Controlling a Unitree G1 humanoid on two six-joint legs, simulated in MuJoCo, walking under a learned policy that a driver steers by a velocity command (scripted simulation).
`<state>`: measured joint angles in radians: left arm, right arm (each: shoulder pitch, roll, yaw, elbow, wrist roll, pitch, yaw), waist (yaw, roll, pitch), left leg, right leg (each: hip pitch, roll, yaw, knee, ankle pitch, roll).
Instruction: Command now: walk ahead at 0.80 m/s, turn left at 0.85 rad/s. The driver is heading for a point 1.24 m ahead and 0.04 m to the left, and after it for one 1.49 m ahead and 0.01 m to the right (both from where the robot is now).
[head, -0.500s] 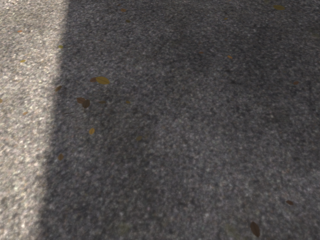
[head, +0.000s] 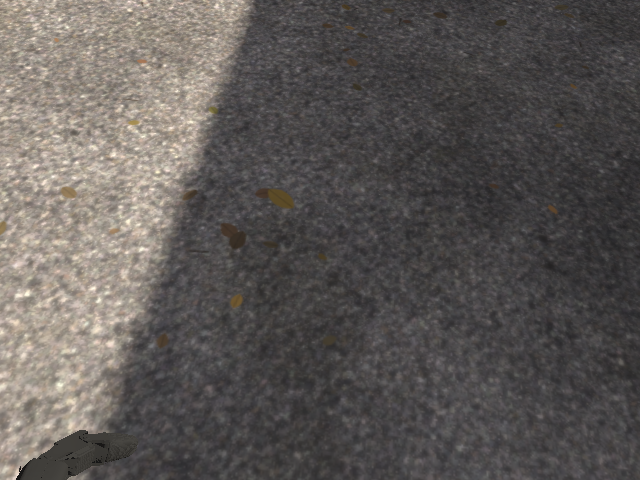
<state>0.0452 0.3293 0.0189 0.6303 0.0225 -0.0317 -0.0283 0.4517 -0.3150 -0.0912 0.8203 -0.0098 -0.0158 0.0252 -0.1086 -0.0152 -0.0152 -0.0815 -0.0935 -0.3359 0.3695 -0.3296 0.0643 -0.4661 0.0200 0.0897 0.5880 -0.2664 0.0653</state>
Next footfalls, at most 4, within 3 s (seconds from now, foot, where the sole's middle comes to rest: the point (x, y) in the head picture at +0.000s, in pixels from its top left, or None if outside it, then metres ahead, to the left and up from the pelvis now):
0.04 right None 0.13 -0.14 -0.78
0.50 left None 0.49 0.16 -0.78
0.94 right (202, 301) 0.93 0.19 -0.78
1.34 left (154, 194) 1.30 0.33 -0.78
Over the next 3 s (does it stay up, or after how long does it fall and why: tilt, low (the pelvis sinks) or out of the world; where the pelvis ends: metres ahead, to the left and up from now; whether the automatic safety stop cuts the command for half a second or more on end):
stays up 1.41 -0.11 -0.01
